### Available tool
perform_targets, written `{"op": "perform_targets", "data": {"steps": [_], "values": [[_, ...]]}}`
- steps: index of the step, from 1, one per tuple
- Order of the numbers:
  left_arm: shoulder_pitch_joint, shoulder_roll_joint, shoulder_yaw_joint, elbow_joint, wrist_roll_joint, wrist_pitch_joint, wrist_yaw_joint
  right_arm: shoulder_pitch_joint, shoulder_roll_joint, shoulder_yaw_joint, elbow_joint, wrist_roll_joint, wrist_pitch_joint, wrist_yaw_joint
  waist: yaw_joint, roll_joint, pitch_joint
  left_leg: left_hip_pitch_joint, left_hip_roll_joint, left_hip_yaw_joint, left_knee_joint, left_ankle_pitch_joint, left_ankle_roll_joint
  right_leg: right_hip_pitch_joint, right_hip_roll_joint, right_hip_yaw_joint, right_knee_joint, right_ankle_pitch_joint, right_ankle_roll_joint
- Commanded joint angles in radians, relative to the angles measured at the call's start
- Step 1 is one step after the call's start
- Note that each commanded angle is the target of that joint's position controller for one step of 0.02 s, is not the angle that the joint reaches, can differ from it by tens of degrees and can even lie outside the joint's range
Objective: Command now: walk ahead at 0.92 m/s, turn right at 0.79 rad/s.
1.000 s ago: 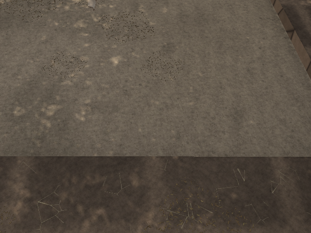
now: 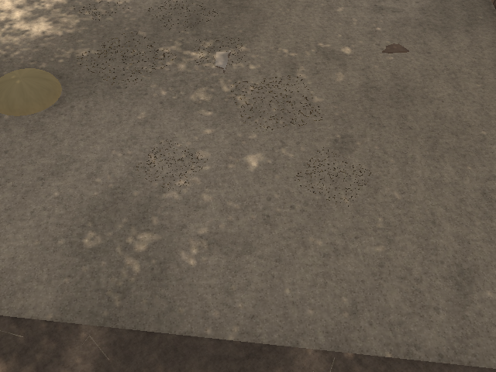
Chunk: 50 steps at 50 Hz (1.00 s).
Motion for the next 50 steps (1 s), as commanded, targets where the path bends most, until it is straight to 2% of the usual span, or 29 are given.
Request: {"op": "perform_targets", "data": {"steps": [1,3,5,7,8,9,10,11,12,14,15,17,20,22,25,29,31,33,34,35,36,37,38,39,41,43,44,46,50], "values": [[-0.173,0.023,-0.016,-0.120,0.001,-0.006,-0.018,-0.030,-0.084,-0.017,-0.019,-0.002,-0.028,-0.003,0.018,0.142,0.199,-0.047,0.234,-0.032,-0.192,0.274,0.069,-0.135,-0.042,-0.041,-0.095,0.068,-0.021],[-0.247,0.011,-0.032,-0.147,0.003,-0.008,-0.030,-0.001,-0.100,-0.019,0.015,0.000,-0.026,-0.011,0.003,0.115,0.228,-0.028,0.228,0.042,-0.201,0.428,0.057,-0.070,-0.030,-0.125,-0.224,0.060,-0.061],[-0.250,-0.002,-0.044,-0.157,-0.007,-0.007,-0.025,0.003,-0.137,-0.024,0.035,0.000,-0.022,-0.019,0.028,0.122,0.195,0.003,0.226,0.118,-0.116,0.953,0.038,0.100,0.035,-0.216,-0.337,0.021,-0.119],[-0.118,0.036,-0.032,-0.130,-0.017,-0.006,-0.006,0.001,-0.205,-0.040,0.044,-0.005,-0.001,-0.031,0.121,0.182,0.082,0.084,0.265,0.127,0.113,1.449,0.033,0.275,0.115,-0.248,-0.355,-0.075,-0.164],[0.066,0.079,-0.012,-0.083,-0.024,-0.009,0.006,-0.038,-0.243,-0.052,0.034,-0.011,0.019,-0.035,0.216,0.208,-0.016,0.057,0.289,0.117,0.333,1.545,0.050,0.464,0.152,-0.229,-0.345,-0.157,-0.186],[0.296,0.144,0.022,-0.012,-0.021,-0.016,0.024,-0.085,-0.260,-0.058,0.010,-0.009,0.028,-0.029,0.316,0.186,-0.129,-0.086,0.287,0.088,0.626,1.440,0.060,0.767,0.178,-0.163,-0.410,-0.190,-0.217],[0.355,0.206,0.054,0.031,-0.019,-0.013,0.051,-0.092,-0.202,-0.047,0.006,-0.012,0.024,-0.014,0.306,0.062,-0.146,-0.352,0.174,0.074,0.980,0.710,0.036,1.007,0.108,0.012,-0.496,-0.258,-0.241],[0.226,0.310,0.069,-0.004,-0.007,0.002,0.059,-0.071,-0.056,-0.008,-0.096,0.000,0.005,0.010,0.139,-0.211,-0.167,-0.798,-0.020,-0.016,1.355,-0.116,-0.027,1.202,-0.147,0.584,-0.680,-0.382,-0.361],[0.264,0.307,0.078,-0.035,-0.016,0.010,0.064,-0.212,-0.137,-0.013,-0.167,0.004,-0.024,0.010,0.221,-0.058,-0.252,-0.925,-0.022,-0.229,1.394,-0.013,-0.017,1.230,-0.196,0.809,-0.841,-0.396,-0.410],[0.260,0.225,0.060,0.017,-0.018,-0.011,0.083,-0.227,-0.135,-0.001,-0.159,0.007,-0.048,0.004,0.128,0.103,-0.010,-0.900,0.081,-0.242,1.220,0.054,-0.004,0.943,-0.177,0.678,-0.920,-0.260,-0.340],[0.215,0.199,0.050,0.015,-0.016,-0.027,0.091,-0.221,-0.124,0.005,-0.151,-0.010,-0.036,0.002,0.078,0.130,0.036,-0.819,0.112,-0.241,1.142,0.038,-0.012,0.791,-0.123,0.578,-0.919,-0.202,-0.314],[0.160,0.139,0.021,0.006,-0.028,-0.055,0.089,-0.181,-0.115,0.010,-0.128,-0.040,0.013,0.005,0.006,0.145,0.105,-0.703,0.145,-0.236,1.019,-0.004,-0.037,0.566,-0.023,0.417,-0.916,-0.077,-0.291],[0.150,0.153,0.018,0.010,-0.032,-0.082,0.078,-0.337,-0.094,0.024,-0.196,-0.032,0.039,0.020,0.022,0.077,0.180,-0.577,0.126,-0.156,0.657,0.136,-0.066,0.354,0.063,0.329,-1.014,-0.029,-0.278],[0.185,0.144,0.019,0.037,-0.029,-0.093,0.071,-0.355,-0.048,0.039,-0.180,-0.022,0.030,0.036,0.056,0.040,0.136,-0.482,0.091,-0.119,0.558,0.442,-0.039,0.386,0.090,0.259,-0.983,0.253,-0.230],[0.284,0.110,0.011,0.098,-0.058,-0.109,0.075,-0.423,-0.060,0.034,-0.178,-0.012,-0.002,0.047,0.132,0.052,0.084,-0.485,0.074,-0.142,0.309,0.774,0.017,0.567,0.082,0.248,-0.912,0.271,-0.166],[0.337,0.140,0.007,0.139,-0.022,-0.118,0.101,-0.530,-0.089,0.019,-0.204,0.003,-0.001,0.032,0.185,0.019,0.142,-0.557,0.051,-0.124,0.129,0.711,0.058,0.827,0.002,0.268,-0.868,0.389,-0.146],[0.349,0.190,0.012,0.153,-0.001,-0.119,0.113,-0.433,-0.123,0.004,-0.160,0.000,-0.007,0.019,0.148,0.028,0.087,-0.525,-0.005,-0.106,0.090,0.598,0.088,1.007,-0.020,0.233,-0.740,0.740,-0.108],[0.297,0.199,0.014,0.164,0.032,-0.096,0.134,-0.106,-0.182,-0.028,-0.045,0.018,-0.013,0.002,-0.016,-0.020,-0.010,-0.288,-0.008,-0.110,0.101,0.469,0.134,1.018,-0.037,0.194,-0.345,0.965,-0.101],[0.199,0.176,0.012,0.160,0.042,-0.086,0.135,0.160,-0.208,-0.049,0.041,0.019,-0.001,-0.009,-0.167,-0.008,-0.068,-0.032,0.027,-0.127,0.120,0.429,0.170,0.840,0.019,0.122,0.028,0.884,-0.093],[0.192,0.027,-0.019,0.127,0.045,-0.099,0.127,0.278,-0.244,-0.058,0.093,-0.001,0.013,-0.004,-0.131,0.301,-0.128,0.378,0.171,-0.266,0.466,0.538,0.236,0.313,0.151,0.070,0.548,-0.294,-0.058],[0.300,0.026,-0.043,0.065,-0.050,-0.126,0.117,0.253,-0.274,-0.069,0.076,-0.013,0.018,0.018,-0.057,0.484,-0.298,0.674,0.380,-0.917,0.283,0.320,0.439,-0.087,0.224,0.123,0.698,-0.507,0.008],[0.176,0.070,-0.057,0.054,-0.027,-0.128,0.124,0.136,-0.198,-0.069,0.048,-0.004,0.022,0.020,-0.075,0.195,-0.216,0.575,0.378,-0.993,0.082,0.076,0.454,-0.209,0.116,0.112,0.599,-0.333,0.000],[0.029,0.117,-0.053,0.037,0.010,-0.139,0.107,0.062,-0.130,-0.051,0.042,0.013,0.023,0.023,-0.067,-0.029,-0.055,0.320,0.294,-0.831,0.018,0.080,0.363,-0.122,0.046,0.117,0.384,-0.191,-0.015],[0.011,0.091,-0.060,0.022,0.024,-0.144,0.090,0.022,-0.143,-0.051,0.069,0.013,0.020,0.018,-0.004,-0.019,0.041,0.111,0.266,-0.781,0.010,0.198,0.356,-0.044,0.030,0.104,0.273,-0.158,-0.009],[-0.019,0.056,-0.074,-0.012,0.068,-0.113,0.071,0.078,-0.114,-0.032,0.120,0.016,0.005,0.015,0.048,0.003,0.116,-0.103,0.200,-0.721,-0.010,0.285,0.337,0.026,0.001,0.081,0.199,-0.249,0.017],[-0.114,0.026,-0.096,-0.087,0.052,-0.102,0.059,0.040,-0.133,-0.035,0.127,0.042,-0.017,0.012,0.088,0.059,0.170,-0.289,0.117,-0.607,-0.107,0.313,0.303,0.082,-0.037,0.053,-0.089,-0.188,0.049],[-0.177,0.022,-0.105,-0.114,0.044,-0.106,0.051,-0.005,-0.145,-0.041,0.119,0.039,-0.019,0.007,0.088,0.093,0.203,-0.395,0.078,-0.556,-0.141,0.397,0.292,0.169,-0.029,0.019,-0.223,-0.087,0.063],[-0.212,-0.011,-0.119,-0.123,0.021,-0.107,0.039,-0.021,-0.149,-0.051,0.114,0.046,-0.020,0.020,0.067,0.090,0.164,-0.521,0.021,-0.471,-0.170,0.567,0.247,0.434,0.024,-0.050,-0.438,0.163,0.069],[-0.199,0.052,-0.091,-0.120,0.005,-0.102,0.070,0.049,-0.183,-0.067,0.133,0.062,-0.019,0.026,0.042,0.091,0.060,-0.279,0.037,-0.480,-0.025,0.849,0.169,0.593,0.069,-0.029,-0.606,0.232,0.039]]}}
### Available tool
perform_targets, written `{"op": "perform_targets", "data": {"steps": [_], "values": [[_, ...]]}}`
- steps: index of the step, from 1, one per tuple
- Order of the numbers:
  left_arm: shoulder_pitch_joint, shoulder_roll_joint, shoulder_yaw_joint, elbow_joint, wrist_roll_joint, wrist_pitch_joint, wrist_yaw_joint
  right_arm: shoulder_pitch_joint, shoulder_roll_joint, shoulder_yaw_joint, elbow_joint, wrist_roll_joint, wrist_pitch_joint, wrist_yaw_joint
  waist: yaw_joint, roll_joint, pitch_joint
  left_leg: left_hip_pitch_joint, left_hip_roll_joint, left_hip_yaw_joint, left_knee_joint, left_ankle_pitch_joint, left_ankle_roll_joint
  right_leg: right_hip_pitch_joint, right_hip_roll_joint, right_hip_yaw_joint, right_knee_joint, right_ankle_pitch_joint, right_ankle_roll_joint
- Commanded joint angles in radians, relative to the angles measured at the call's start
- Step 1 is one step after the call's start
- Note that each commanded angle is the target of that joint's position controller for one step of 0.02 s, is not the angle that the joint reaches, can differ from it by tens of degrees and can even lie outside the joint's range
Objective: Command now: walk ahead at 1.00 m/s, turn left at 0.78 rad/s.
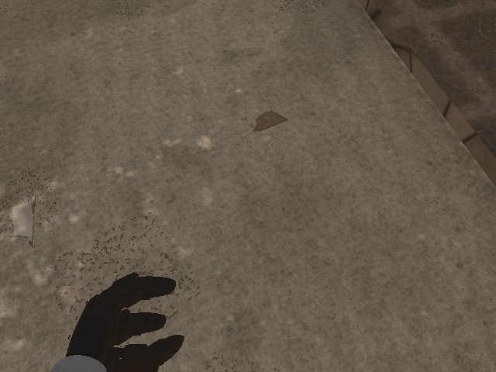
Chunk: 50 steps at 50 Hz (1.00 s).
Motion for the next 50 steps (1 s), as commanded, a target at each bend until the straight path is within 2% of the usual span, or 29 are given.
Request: {"op": "perform_targets", "data": {"steps": [1,2,3,4,5,6,8,11,13,17,20,21,22,23,24,25,26,28,31,34,37,41,43,45,46,47,48,49,50], "values": [[0.162,0.179,0.069,0.002,-0.013,-0.003,0.031,-0.102,-0.233,-0.054,-0.088,-0.001,-0.019,-0.009,0.170,0.041,-0.097,-0.323,0.151,-0.116,0.171,0.970,0.026,0.604,0.114,-0.081,-0.073,-0.015,-0.016],[0.315,0.210,0.089,0.044,-0.013,-0.008,0.045,-0.132,-0.253,-0.060,-0.095,-0.006,-0.016,-0.010,0.258,0.042,-0.169,-0.366,0.127,-0.105,0.394,0.940,0.007,0.770,0.090,-0.067,-0.074,-0.070,-0.018],[0.505,0.267,0.119,0.084,0.000,-0.013,0.065,-0.172,-0.227,-0.055,-0.111,-0.015,-0.024,-0.010,0.348,0.034,-0.257,-0.496,0.089,-0.077,0.661,0.795,0.001,0.972,-0.016,0.014,-0.030,-0.239,-0.032],[0.659,0.323,0.139,0.112,0.029,-0.013,0.078,-0.171,-0.058,-0.018,-0.142,-0.028,-0.026,-0.020,0.343,-0.180,-0.367,-0.662,0.034,-0.007,1.033,-0.087,0.014,1.141,-0.311,0.320,-0.041,-0.460,-0.062],[0.554,0.362,0.153,0.096,0.023,-0.003,0.066,-0.062,-0.062,-0.005,-0.212,0.031,-0.013,-0.027,0.225,-0.396,-0.494,-0.838,0.021,0.059,1.233,-0.109,0.004,1.172,-0.470,0.855,-0.296,-0.673,-0.174],[0.434,0.240,0.142,0.077,0.010,0.002,0.061,-0.185,-0.128,-0.012,-0.184,-0.004,0.010,-0.034,0.230,-0.185,-0.285,-0.919,0.112,0.095,1.210,0.020,0.007,1.002,-0.377,0.712,-0.356,-0.791,-0.160],[0.386,0.144,0.122,0.111,0.013,-0.004,0.050,-0.293,-0.116,-0.017,-0.193,-0.031,0.031,-0.005,0.208,-0.033,-0.083,-0.890,0.170,0.120,1.126,0.099,-0.003,0.759,-0.281,0.388,-0.361,-0.473,-0.135],[0.447,0.095,0.111,0.196,-0.017,-0.032,0.042,-0.375,-0.038,-0.001,-0.255,-0.048,0.072,0.027,0.151,-0.103,-0.007,-0.890,0.235,0.126,1.072,0.090,-0.016,0.632,-0.251,0.152,-0.406,-0.238,-0.110],[0.445,0.090,0.110,0.219,-0.033,-0.045,0.035,-0.470,-0.029,0.012,-0.320,-0.052,0.083,0.040,0.132,-0.103,0.014,-0.931,0.249,0.156,1.015,0.149,-0.017,0.617,-0.233,0.010,-0.443,-0.050,-0.086],[0.336,0.123,0.115,0.207,-0.039,-0.057,0.039,-0.576,-0.041,0.035,-0.380,-0.055,0.067,0.067,0.080,-0.037,0.099,-0.721,0.184,0.304,0.594,0.417,-0.020,0.466,-0.119,-0.297,-0.459,0.318,-0.036],[0.392,0.244,0.142,0.198,-0.055,-0.053,0.054,-0.447,-0.085,0.022,-0.325,-0.061,0.056,0.074,0.032,-0.058,-0.021,-0.416,0.038,0.406,0.446,0.486,0.004,0.520,-0.127,-0.322,-0.200,0.728,-0.019],[0.318,0.402,0.190,0.131,-0.103,-0.037,0.075,-0.355,-0.178,-0.028,-0.336,0.028,0.046,0.062,-0.033,-0.151,-0.110,-0.293,0.038,0.331,0.476,0.439,0.009,0.548,-0.142,-0.265,-0.074,0.878,-0.007],[0.262,0.376,0.188,0.110,-0.105,-0.024,0.081,-0.202,-0.254,-0.061,-0.292,0.031,0.054,0.046,-0.116,-0.124,-0.188,-0.116,0.044,0.277,0.418,0.491,0.047,0.506,-0.139,-0.244,0.139,0.803,0.013],[0.312,0.268,0.164,0.117,-0.093,-0.020,0.076,-0.163,-0.278,-0.076,-0.263,0.030,0.066,0.022,-0.087,0.017,-0.174,0.064,0.091,0.186,0.336,0.612,0.076,0.336,-0.046,-0.232,0.430,0.089,0.062],[0.375,0.126,0.122,0.078,-0.023,-0.027,0.062,-0.241,-0.359,-0.078,-0.301,-0.002,0.069,-0.001,0.030,0.351,-0.168,0.171,0.217,-0.050,0.381,1.168,0.148,0.109,0.110,-0.198,0.852,-0.697,0.095],[0.528,0.180,0.113,0.032,-0.046,-0.040,0.052,-0.278,-0.369,-0.072,-0.385,-0.065,0.048,0.007,0.080,0.280,-0.495,0.390,0.453,-0.496,0.283,1.047,0.386,-0.050,0.144,0.051,1.063,-0.704,0.100],[0.457,0.267,0.127,0.031,-0.061,-0.045,0.052,-0.353,-0.323,-0.074,-0.435,-0.049,0.046,0.013,0.052,0.060,-0.513,0.295,0.443,-0.528,0.183,0.789,0.371,-0.029,0.096,0.112,1.000,-0.603,0.070],[0.396,0.259,0.134,0.037,-0.055,-0.023,0.070,-0.469,-0.232,-0.048,-0.447,0.006,0.026,0.013,0.143,-0.149,-0.262,-0.033,0.357,-0.393,0.133,0.670,0.286,-0.014,0.022,0.086,0.851,-0.508,0.073],[0.401,0.246,0.141,0.038,-0.044,0.017,0.084,-0.483,-0.197,-0.035,-0.417,-0.011,0.021,-0.002,0.187,-0.094,-0.142,-0.365,0.298,-0.207,0.130,0.919,0.236,0.114,-0.029,0.054,0.685,-0.480,0.097],[0.330,0.156,0.118,0.008,-0.031,0.021,0.088,-0.436,-0.190,-0.032,-0.372,-0.009,0.034,-0.033,0.164,-0.036,-0.171,-0.415,0.220,-0.081,0.167,1.048,0.190,0.124,-0.004,0.001,0.489,-0.368,0.109],[0.272,0.131,0.109,0.002,-0.036,0.027,0.078,-0.453,-0.166,-0.026,-0.363,-0.003,0.070,-0.056,0.143,0.023,-0.222,-0.403,0.160,-0.006,0.200,0.943,0.113,0.189,0.025,-0.021,0.276,-0.159,0.110],[0.230,0.131,0.107,0.013,-0.050,0.021,0.051,-0.435,-0.089,0.005,-0.325,-0.024,0.072,-0.051,0.106,0.083,-0.192,-0.373,0.217,-0.015,0.203,0.719,0.093,0.269,0.012,-0.006,0.086,-0.036,0.076],[0.202,0.170,0.123,-0.005,-0.055,0.016,0.040,-0.431,-0.114,-0.001,-0.306,-0.033,0.060,-0.039,0.104,0.100,-0.137,-0.351,0.261,-0.033,0.242,0.700,0.095,0.268,0.026,-0.018,0.017,-0.113,0.031],[0.208,0.211,0.143,-0.022,-0.052,0.012,0.027,-0.421,-0.146,-0.013,-0.297,-0.020,0.059,-0.042,0.119,0.098,-0.106,-0.325,0.248,-0.025,0.316,0.644,0.062,0.301,0.046,-0.029,-0.103,-0.041,-0.025],[0.222,0.254,0.156,-0.032,-0.046,0.011,0.025,-0.382,-0.142,-0.016,-0.295,-0.029,0.053,-0.048,0.107,0.035,-0.119,-0.344,0.188,0.015,0.401,0.546,0.019,0.366,-0.006,0.066,-0.120,0.274,-0.068],[0.247,0.308,0.171,-0.039,-0.031,0.013,0.024,-0.317,-0.130,-0.017,-0.303,-0.035,0.047,-0.054,0.069,-0.134,-0.170,-0.472,0.056,0.110,0.586,0.330,-0.063,0.512,-0.124,0.259,-0.129,0.525,-0.197],[0.355,0.279,0.176,-0.019,-0.032,0.029,0.029,-0.394,-0.135,-0.012,-0.324,-0.043,0.052,-0.059,0.159,-0.273,-0.217,-0.669,-0.041,0.174,0.826,-0.145,-0.136,0.655,-0.263,0.501,-0.213,0.589,-0.347],[0.421,0.248,0.164,-0.008,-0.035,0.035,0.031,-0.417,-0.151,-0.016,-0.339,-0.029,0.063,-0.053,0.183,-0.218,-0.279,-0.750,-0.021,0.083,0.962,-0.283,-0.147,0.723,-0.288,0.611,-0.249,0.431,-0.360],[0.385,0.242,0.169,-0.022,-0.044,0.044,0.035,-0.435,-0.136,-0.016,-0.337,-0.018,0.081,-0.052,0.170,-0.126,-0.266,-0.765,0.010,0.046,1.034,-0.241,-0.155,0.699,-0.241,0.567,-0.235,0.232,-0.305]]}}
Over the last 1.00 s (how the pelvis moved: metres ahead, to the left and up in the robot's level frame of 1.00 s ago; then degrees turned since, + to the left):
0.92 -0.30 -0.09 -15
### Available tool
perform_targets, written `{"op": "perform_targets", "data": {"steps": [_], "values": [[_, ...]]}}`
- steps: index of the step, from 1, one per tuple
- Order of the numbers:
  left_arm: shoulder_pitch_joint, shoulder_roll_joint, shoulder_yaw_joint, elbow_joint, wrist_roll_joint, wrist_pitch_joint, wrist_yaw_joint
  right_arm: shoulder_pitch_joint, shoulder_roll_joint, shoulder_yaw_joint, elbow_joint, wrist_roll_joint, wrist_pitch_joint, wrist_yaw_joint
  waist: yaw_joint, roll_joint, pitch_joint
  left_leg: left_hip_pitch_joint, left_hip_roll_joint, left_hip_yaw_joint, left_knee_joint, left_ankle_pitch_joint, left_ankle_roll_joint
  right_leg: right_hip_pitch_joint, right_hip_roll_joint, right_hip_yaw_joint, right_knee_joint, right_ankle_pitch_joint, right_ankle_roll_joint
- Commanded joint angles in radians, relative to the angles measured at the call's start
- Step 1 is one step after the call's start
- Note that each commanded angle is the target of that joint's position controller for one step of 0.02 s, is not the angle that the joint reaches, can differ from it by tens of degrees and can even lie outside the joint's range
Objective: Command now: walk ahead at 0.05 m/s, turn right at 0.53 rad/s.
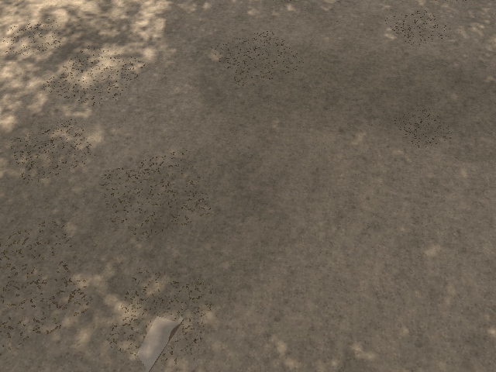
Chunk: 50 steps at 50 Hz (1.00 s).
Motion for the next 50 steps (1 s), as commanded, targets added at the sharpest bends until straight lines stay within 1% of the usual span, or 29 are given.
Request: {"op": "perform_targets", "data": {"steps": [1,2,4,6,10,13,14,15,16,17,18,19,20,22,24,26,28,31,33,35,36,37,38,39,40,41,43,45,50], "values": [[0.054,0.180,0.064,-0.085,-0.015,0.013,0.013,0.022,-0.102,-0.035,-0.071,0.010,0.023,-0.004,0.004,-0.064,-0.183,-0.269,0.033,-0.059,0.285,-0.054,-0.051,0.378,-0.293,0.498,-0.203,0.297,-0.238],[0.012,0.176,0.064,-0.101,-0.023,0.026,0.024,-0.002,-0.098,-0.035,-0.078,0.007,0.032,-0.007,-0.010,-0.050,-0.154,-0.257,0.052,-0.058,0.213,0.008,-0.051,0.317,-0.255,0.459,-0.225,0.181,-0.202],[-0.033,0.166,0.069,-0.118,-0.026,0.056,0.034,-0.028,-0.066,-0.031,-0.084,0.013,0.032,-0.009,-0.029,-0.100,-0.113,-0.175,0.034,-0.014,-0.007,0.072,-0.057,0.226,-0.153,0.394,-0.257,0.024,-0.147],[-0.014,0.173,0.081,-0.121,-0.019,0.073,0.046,-0.025,-0.056,-0.032,-0.071,0.021,0.022,-0.006,-0.020,-0.155,-0.143,-0.109,0.010,-0.011,-0.130,0.088,-0.064,0.235,-0.133,0.409,-0.264,-0.009,-0.144],[-0.004,0.197,0.104,-0.129,-0.027,0.088,0.057,-0.016,-0.079,-0.042,-0.051,0.027,-0.002,0.005,-0.007,-0.201,-0.165,0.002,0.006,-0.036,-0.326,0.161,-0.050,0.225,-0.129,0.481,-0.278,-0.089,-0.136],[-0.034,0.198,0.110,-0.143,-0.039,0.098,0.059,0.051,-0.104,-0.060,-0.020,0.030,-0.015,0.013,-0.042,-0.199,-0.156,0.158,0.031,-0.029,-0.538,0.271,-0.017,0.154,-0.093,0.509,-0.262,-0.177,-0.098],[-0.025,0.175,0.103,-0.144,-0.043,0.100,0.058,0.084,-0.136,-0.073,-0.009,0.025,-0.015,0.009,-0.049,-0.160,-0.163,0.274,0.110,-0.061,-0.614,0.309,0.013,0.071,-0.049,0.475,-0.209,-0.278,-0.061],[-0.023,0.132,0.091,-0.165,-0.043,0.100,0.053,0.089,-0.218,-0.090,-0.013,-0.005,-0.009,0.005,-0.028,0.059,-0.157,0.365,0.322,-0.286,-0.674,0.230,0.127,-0.119,0.055,0.326,-0.009,-0.429,-0.013],[0.012,0.148,0.098,-0.169,-0.043,0.085,0.042,0.016,-0.225,-0.090,-0.036,-0.047,-0.010,0.006,0.009,0.267,-0.122,0.277,0.494,-0.476,-0.735,0.303,0.232,-0.203,0.112,0.164,0.283,-0.432,0.031],[0.034,0.224,0.119,-0.141,-0.033,0.078,0.034,-0.065,-0.158,-0.073,-0.073,-0.050,-0.016,-0.004,0.030,0.203,-0.090,0.225,0.503,-0.408,-0.730,0.355,0.243,-0.212,0.032,0.137,0.451,-0.365,0.061],[0.059,0.238,0.125,-0.111,-0.032,0.084,0.032,-0.120,-0.109,-0.060,-0.091,-0.032,-0.015,-0.016,0.044,0.135,-0.071,0.186,0.430,-0.281,-0.705,0.359,0.196,-0.185,0.017,0.112,0.518,-0.295,0.071],[0.084,0.212,0.120,-0.089,-0.026,0.094,0.036,-0.139,-0.094,-0.053,-0.099,-0.012,-0.012,-0.026,0.046,0.100,-0.063,0.195,0.376,-0.202,-0.684,0.373,0.164,-0.195,0.011,0.095,0.592,-0.238,0.083],[0.097,0.181,0.109,-0.086,-0.024,0.101,0.033,-0.134,-0.091,-0.048,-0.097,-0.003,-0.008,-0.033,0.036,0.095,-0.045,0.192,0.363,-0.146,-0.674,0.434,0.164,-0.219,-0.001,0.075,0.677,-0.211,0.096],[0.048,0.151,0.091,-0.116,-0.036,0.103,0.026,-0.090,-0.103,-0.045,-0.092,-0.008,0.001,-0.042,0.006,0.103,-0.022,0.214,0.345,-0.048,-0.678,0.519,0.180,-0.263,-0.045,0.005,0.688,-0.167,0.120],[-0.034,0.133,0.076,-0.155,-0.040,0.098,0.022,-0.017,-0.125,-0.052,-0.078,-0.015,0.009,-0.043,-0.050,0.122,-0.024,0.311,0.363,-0.019,-0.672,0.571,0.205,-0.312,-0.088,-0.027,0.593,-0.145,0.144],[-0.071,0.114,0.063,-0.181,-0.034,0.095,0.013,0.032,-0.157,-0.063,-0.064,-0.013,0.016,-0.037,-0.080,0.130,-0.051,0.365,0.393,-0.008,-0.658,0.640,0.227,-0.283,-0.114,-0.034,0.500,-0.173,0.154],[-0.079,0.091,0.049,-0.193,-0.025,0.091,0.005,0.036,-0.189,-0.074,-0.058,-0.005,0.019,-0.022,-0.078,0.136,-0.076,0.354,0.408,0.022,-0.640,0.711,0.235,-0.189,-0.113,-0.052,0.393,-0.219,0.142],[-0.056,0.105,0.051,-0.178,-0.024,0.093,0.003,0.014,-0.214,-0.084,-0.056,0.015,0.018,0.001,-0.060,0.164,-0.094,0.305,0.415,0.063,-0.612,0.762,0.227,-0.032,-0.074,-0.106,0.234,-0.234,0.111],[-0.044,0.107,0.054,-0.171,-0.025,0.099,0.000,0.016,-0.214,-0.084,-0.043,0.037,0.010,0.010,-0.044,0.183,-0.097,0.312,0.424,0.059,-0.569,0.756,0.207,0.043,-0.055,-0.109,0.086,-0.199,0.077],[0.023,0.116,0.062,-0.139,-0.022,0.098,-0.001,0.020,-0.181,-0.072,-0.023,0.057,0.001,0.011,0.003,0.152,-0.112,0.245,0.387,0.103,-0.461,0.704,0.134,0.243,-0.027,-0.113,-0.198,0.028,0.013],[0.056,0.166,0.075,-0.133,-0.020,0.095,0.007,0.076,-0.130,-0.055,-0.005,0.036,-0.008,0.014,0.000,0.036,-0.161,0.114,0.330,0.171,-0.338,0.543,0.053,0.441,-0.102,-0.007,-0.221,0.279,-0.018],[0.065,0.266,0.087,-0.159,-0.002,0.094,0.024,0.087,-0.049,-0.018,-0.047,-0.034,-0.018,0.027,-0.029,-0.295,-0.219,-0.175,0.227,0.232,-0.059,-0.095,-0.055,0.647,-0.396,0.315,-0.123,0.798,-0.150],[0.065,0.217,0.072,-0.156,0.019,0.079,0.019,0.038,-0.115,-0.040,-0.044,-0.013,-0.016,0.019,0.040,-0.231,-0.279,-0.224,0.194,0.114,0.104,-0.191,-0.089,0.540,-0.482,0.348,-0.139,0.773,-0.328],[0.035,0.150,0.050,-0.138,0.026,0.063,0.010,0.017,-0.150,-0.049,-0.029,0.020,-0.005,0.016,0.039,-0.147,-0.237,-0.194,0.222,0.072,0.141,-0.140,-0.089,0.469,-0.406,0.241,-0.167,0.630,-0.303],[-0.028,0.096,0.033,-0.115,0.021,0.052,0.008,0.040,-0.128,-0.045,-0.009,0.032,0.006,0.013,0.000,-0.142,-0.184,-0.181,0.235,0.060,0.093,-0.084,-0.086,0.424,-0.330,0.154,-0.178,0.501,-0.236],[-0.069,0.074,0.025,-0.107,0.015,0.045,0.008,0.063,-0.118,-0.043,0.019,0.028,0.018,0.007,-0.013,-0.136,-0.155,-0.153,0.239,0.055,0.061,-0.029,-0.093,0.384,-0.299,0.101,-0.187,0.451,-0.198],[-0.119,0.087,0.028,-0.087,0.021,0.038,0.015,0.106,-0.129,-0.048,0.034,0.026,0.035,0.001,-0.044,-0.158,-0.113,-0.045,0.203,0.061,0.040,0.068,-0.109,0.269,-0.272,0.010,-0.204,0.481,-0.185],[-0.122,0.135,0.049,-0.080,0.020,0.047,0.030,0.098,-0.151,-0.054,0.013,0.037,0.040,-0.002,-0.029,-0.165,-0.095,-0.078,0.187,0.093,0.040,0.082,-0.111,0.290,-0.295,0.001,-0.215,0.413,-0.201],[-0.108,0.130,0.059,-0.049,0.012,0.062,0.049,0.052,-0.115,-0.047,-0.049,0.035,0.059,0.005,0.003,-0.134,-0.050,-0.145,0.234,0.100,-0.006,0.072,-0.094,0.325,-0.379,0.016,-0.257,0.215,-0.228]]}}
Over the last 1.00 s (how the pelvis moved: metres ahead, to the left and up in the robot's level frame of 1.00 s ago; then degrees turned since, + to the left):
0.70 0.07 0.00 32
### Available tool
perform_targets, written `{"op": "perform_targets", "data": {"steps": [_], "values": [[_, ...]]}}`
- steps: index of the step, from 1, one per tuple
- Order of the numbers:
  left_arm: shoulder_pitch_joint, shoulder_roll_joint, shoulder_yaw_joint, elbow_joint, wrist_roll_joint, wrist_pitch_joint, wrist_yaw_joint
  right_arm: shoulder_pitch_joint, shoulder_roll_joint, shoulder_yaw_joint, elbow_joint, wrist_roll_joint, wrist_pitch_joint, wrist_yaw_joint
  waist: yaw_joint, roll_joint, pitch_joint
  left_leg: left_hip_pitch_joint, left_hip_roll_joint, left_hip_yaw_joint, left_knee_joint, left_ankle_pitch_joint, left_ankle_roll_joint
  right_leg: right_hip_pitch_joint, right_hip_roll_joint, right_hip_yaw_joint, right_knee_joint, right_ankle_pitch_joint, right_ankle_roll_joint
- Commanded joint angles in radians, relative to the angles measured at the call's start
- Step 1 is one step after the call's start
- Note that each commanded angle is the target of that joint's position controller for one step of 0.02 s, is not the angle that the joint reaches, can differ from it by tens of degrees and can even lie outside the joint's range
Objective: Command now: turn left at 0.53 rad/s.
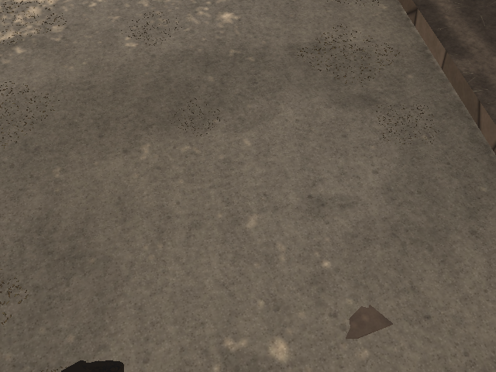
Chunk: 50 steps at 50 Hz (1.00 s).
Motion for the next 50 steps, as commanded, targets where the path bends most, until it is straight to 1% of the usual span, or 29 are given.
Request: {"op": "perform_targets", "data": {"steps": [1,4,7,8,9,10,11,12,13,14,15,17,20,25,28,32,34,36,37,38,39,40,41,42,43,44,46,47,50], "values": [[-0.001,0.192,0.069,-0.040,-0.002,-0.006,0.013,-0.071,-0.078,-0.018,-0.121,-0.003,-0.006,0.006,0.062,-0.155,-0.064,-0.057,0.040,-0.001,-0.024,-0.002,0.014,0.105,-0.330,0.170,-0.161,0.331,-0.213],[-0.018,0.211,0.081,-0.032,-0.011,-0.007,0.007,-0.055,-0.075,-0.023,-0.146,-0.002,-0.002,0.023,0.051,-0.154,-0.084,-0.004,0.035,0.034,-0.104,0.003,0.041,0.123,-0.346,0.124,-0.133,0.399,-0.195],[-0.039,0.226,0.091,-0.025,-0.034,-0.007,0.000,-0.020,-0.073,-0.032,-0.163,0.002,0.008,0.039,0.022,-0.150,-0.104,0.083,0.010,0.078,-0.260,0.075,0.087,0.131,-0.349,0.062,-0.055,0.410,-0.136],[-0.042,0.219,0.092,-0.017,-0.044,-0.005,-0.002,0.014,-0.073,-0.039,-0.157,0.002,0.010,0.039,0.001,-0.132,-0.111,0.157,-0.018,0.098,-0.364,0.162,0.113,0.100,-0.328,0.016,0.011,0.362,-0.092],[0.009,0.188,0.089,0.008,-0.044,-0.005,-0.008,0.060,-0.113,-0.057,-0.146,-0.005,0.007,0.027,-0.006,-0.041,-0.109,0.262,-0.034,0.037,-0.477,0.320,0.158,0.021,-0.260,-0.046,0.151,0.224,-0.021],[-0.002,0.139,0.076,-0.020,-0.006,-0.007,-0.011,0.111,-0.267,-0.100,-0.161,-0.008,-0.003,0.004,-0.002,0.269,-0.102,0.442,0.195,-0.329,-0.554,0.788,0.275,-0.272,-0.117,-0.133,0.486,-0.157,0.088],[-0.131,0.126,0.065,-0.089,0.006,-0.012,-0.004,0.106,-0.300,-0.096,-0.193,-0.046,-0.032,0.015,-0.030,0.321,-0.144,0.443,0.321,-0.613,-0.601,0.856,0.473,-0.468,0.036,0.058,0.711,-0.455,0.122],[-0.150,0.163,0.075,-0.086,-0.006,-0.015,-0.001,0.090,-0.261,-0.086,-0.200,-0.051,-0.059,0.026,-0.044,0.166,-0.167,0.472,0.303,-0.551,-0.619,0.762,0.473,-0.512,0.015,0.161,0.796,-0.422,0.105],[-0.144,0.165,0.076,-0.081,-0.020,-0.022,0.001,0.055,-0.240,-0.080,-0.198,-0.034,-0.074,0.021,-0.013,0.112,-0.139,0.460,0.249,-0.481,-0.614,0.689,0.420,-0.523,0.003,0.190,0.787,-0.325,0.081],[-0.118,0.175,0.082,-0.061,-0.015,-0.025,0.009,-0.001,-0.215,-0.075,-0.205,-0.011,-0.073,0.012,0.019,0.043,-0.119,0.449,0.204,-0.427,-0.602,0.643,0.366,-0.532,-0.014,0.201,0.743,-0.232,0.075],[-0.101,0.195,0.089,-0.055,-0.008,-0.026,0.014,-0.046,-0.189,-0.064,-0.217,0.006,-0.064,0.000,0.041,0.048,-0.115,0.427,0.179,-0.395,-0.601,0.641,0.336,-0.510,-0.021,0.207,0.703,-0.170,0.077],[-0.070,0.178,0.086,-0.037,-0.012,-0.029,0.006,-0.060,-0.176,-0.056,-0.236,-0.001,-0.051,-0.016,0.054,0.069,-0.143,0.405,0.137,-0.372,-0.599,0.683,0.323,-0.450,0.012,0.203,0.693,-0.091,0.093],[-0.064,0.158,0.078,-0.025,-0.019,-0.031,0.003,-0.041,-0.191,-0.060,-0.243,-0.002,-0.044,-0.025,0.047,0.061,-0.145,0.408,0.103,-0.385,-0.592,0.638,0.313,-0.434,0.047,0.213,0.576,-0.040,0.116],[-0.073,0.167,0.079,-0.013,-0.025,-0.037,0.000,-0.068,-0.201,-0.064,-0.266,-0.006,-0.029,-0.033,0.040,0.117,-0.121,0.362,0.073,-0.462,-0.576,0.474,0.294,-0.393,0.073,0.237,0.395,-0.015,0.136],[-0.069,0.171,0.076,-0.003,-0.024,-0.042,-0.008,-0.078,-0.185,-0.053,-0.273,-0.018,-0.024,-0.028,0.019,0.140,-0.135,0.335,0.071,-0.477,-0.539,0.513,0.291,-0.323,0.057,0.225,0.341,-0.017,0.134],[-0.061,0.180,0.072,-0.008,-0.025,-0.054,-0.021,-0.094,-0.171,-0.037,-0.277,-0.028,-0.016,-0.014,0.004,0.139,-0.139,0.328,0.085,-0.519,-0.485,0.695,0.308,-0.242,0.040,0.203,0.283,-0.079,0.110],[-0.042,0.183,0.071,-0.008,-0.028,-0.061,-0.030,-0.111,-0.165,-0.030,-0.277,-0.024,-0.015,-0.009,0.009,0.136,-0.134,0.326,0.078,-0.538,-0.468,0.743,0.310,-0.187,0.035,0.190,0.213,-0.088,0.096],[0.003,0.176,0.069,0.002,-0.027,-0.069,-0.038,-0.145,-0.149,-0.022,-0.279,-0.012,-0.015,-0.008,0.047,0.126,-0.125,0.302,0.043,-0.539,-0.453,0.685,0.282,-0.075,0.033,0.173,0.031,0.032,0.074],[0.024,0.174,0.068,0.006,-0.018,-0.074,-0.039,-0.143,-0.134,-0.017,-0.273,-0.009,-0.019,-0.008,0.065,0.102,-0.119,0.266,0.014,-0.524,-0.451,0.581,0.244,0.021,0.010,0.190,-0.097,0.211,0.056],[0.025,0.218,0.071,-0.007,0.000,-0.075,-0.034,-0.094,-0.098,-0.007,-0.266,-0.031,-0.028,-0.006,0.037,-0.012,-0.143,0.215,-0.051,-0.457,-0.376,0.363,0.185,0.121,-0.111,0.313,-0.115,0.426,0.013],[0.005,0.268,0.075,-0.015,0.010,-0.068,-0.029,0.001,-0.098,-0.007,-0.247,-0.044,-0.038,-0.003,-0.027,-0.214,-0.126,0.111,-0.186,-0.317,-0.232,-0.062,0.117,0.171,-0.259,0.457,-0.092,0.709,-0.110],[0.056,0.215,0.061,0.010,0.013,-0.069,-0.029,-0.050,-0.140,-0.020,-0.258,-0.038,-0.041,-0.010,0.020,-0.265,-0.119,0.043,-0.189,-0.256,-0.121,-0.231,0.057,0.128,-0.355,0.589,-0.127,0.673,-0.253],[0.064,0.206,0.058,0.013,0.001,-0.071,-0.027,-0.083,-0.183,-0.036,-0.252,-0.026,-0.038,-0.017,0.044,-0.203,-0.105,0.009,-0.152,-0.234,0.010,-0.227,0.025,0.133,-0.347,0.574,-0.128,0.592,-0.270],[0.056,0.177,0.046,0.021,-0.005,-0.072,-0.024,-0.103,-0.151,-0.031,-0.238,-0.026,-0.033,-0.021,0.043,-0.156,-0.119,0.022,-0.132,-0.242,0.035,-0.183,0.006,0.124,-0.292,0.529,-0.125,0.505,-0.228],[0.029,0.155,0.032,0.022,-0.014,-0.071,-0.026,-0.090,-0.104,-0.021,-0.221,-0.036,-0.024,-0.020,0.027,-0.146,-0.116,0.044,-0.095,-0.221,0.005,-0.149,-0.015,0.110,-0.245,0.480,-0.127,0.432,-0.186],[0.005,0.168,0.034,0.024,-0.027,-0.064,-0.026,-0.091,-0.075,-0.014,-0.218,-0.040,-0.021,-0.017,0.020,-0.161,-0.094,0.053,-0.077,-0.188,-0.062,-0.116,-0.028,0.100,-0.207,0.457,-0.129,0.396,-0.161],[0.029,0.260,0.069,0.018,-0.041,-0.035,-0.021,-0.137,-0.056,-0.011,-0.222,-0.028,-0.031,-0.017,0.049,-0.191,-0.057,0.059,-0.115,-0.106,-0.184,-0.087,-0.030,0.099,-0.140,0.434,-0.108,0.416,-0.148],[0.061,0.288,0.083,0.015,-0.042,-0.024,-0.018,-0.149,-0.059,-0.014,-0.222,-0.021,-0.037,-0.020,0.068,-0.193,-0.070,0.056,-0.134,-0.096,-0.216,-0.079,-0.027,0.129,-0.140,0.463,-0.103,0.422,-0.158],[0.068,0.280,0.092,0.000,-0.054,-0.010,-0.010,-0.136,-0.066,-0.023,-0.210,-0.006,-0.050,-0.025,0.072,-0.209,-0.110,0.069,-0.146,-0.120,-0.304,-0.031,-0.010,0.175,-0.157,0.561,-0.108,0.394,-0.174]]}}
Over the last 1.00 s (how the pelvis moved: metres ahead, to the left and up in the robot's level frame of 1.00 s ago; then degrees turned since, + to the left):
0.02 -0.02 0.01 -30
